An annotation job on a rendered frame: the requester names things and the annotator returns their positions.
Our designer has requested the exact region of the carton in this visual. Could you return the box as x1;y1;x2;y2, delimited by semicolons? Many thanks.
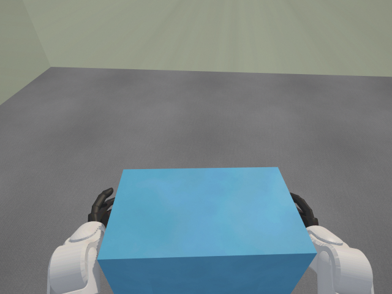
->
97;167;317;294

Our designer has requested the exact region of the right robot hand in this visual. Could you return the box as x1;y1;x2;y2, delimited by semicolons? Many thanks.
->
290;192;319;228

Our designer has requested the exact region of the robot left forearm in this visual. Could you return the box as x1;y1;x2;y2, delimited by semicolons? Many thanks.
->
47;221;106;294

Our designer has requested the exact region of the robot right forearm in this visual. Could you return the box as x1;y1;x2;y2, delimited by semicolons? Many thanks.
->
306;225;374;294

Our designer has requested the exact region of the left robot hand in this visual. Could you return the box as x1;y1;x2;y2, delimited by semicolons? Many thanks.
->
88;187;115;228

